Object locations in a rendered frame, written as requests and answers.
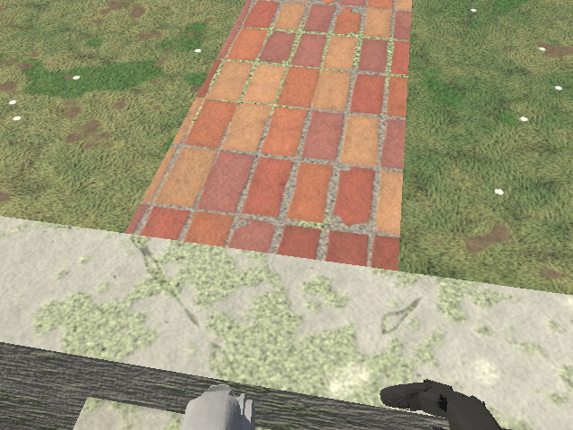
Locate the right robot hand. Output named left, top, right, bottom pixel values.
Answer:
left=380, top=379, right=502, bottom=430

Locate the robot left shin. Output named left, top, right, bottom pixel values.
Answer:
left=184, top=384, right=235, bottom=416

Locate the robot left thigh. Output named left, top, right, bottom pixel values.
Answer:
left=179, top=391, right=255, bottom=430

